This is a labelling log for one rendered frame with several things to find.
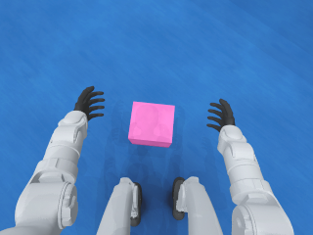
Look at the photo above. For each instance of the left robot forearm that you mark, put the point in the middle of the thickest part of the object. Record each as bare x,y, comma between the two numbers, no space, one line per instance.
62,154

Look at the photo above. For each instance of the left robot upper arm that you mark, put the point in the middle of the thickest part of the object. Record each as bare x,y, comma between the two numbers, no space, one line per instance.
45,208

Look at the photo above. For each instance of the right robot hand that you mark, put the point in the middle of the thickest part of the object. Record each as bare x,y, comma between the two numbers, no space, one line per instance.
226,114

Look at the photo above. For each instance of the carton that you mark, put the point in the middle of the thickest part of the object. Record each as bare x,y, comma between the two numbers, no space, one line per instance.
151,124

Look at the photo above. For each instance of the right robot upper arm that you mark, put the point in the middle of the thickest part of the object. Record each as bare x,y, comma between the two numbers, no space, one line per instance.
255,219

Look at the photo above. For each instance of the robot left thigh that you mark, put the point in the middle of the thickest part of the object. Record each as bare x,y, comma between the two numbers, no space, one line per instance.
116,219

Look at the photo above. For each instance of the left robot hand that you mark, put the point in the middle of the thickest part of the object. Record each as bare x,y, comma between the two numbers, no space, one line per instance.
84,102

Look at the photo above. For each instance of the right robot forearm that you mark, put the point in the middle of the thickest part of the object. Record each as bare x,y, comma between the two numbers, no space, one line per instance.
247,183

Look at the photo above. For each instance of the right robot foot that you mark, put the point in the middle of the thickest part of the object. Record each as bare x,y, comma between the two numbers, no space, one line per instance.
178,215

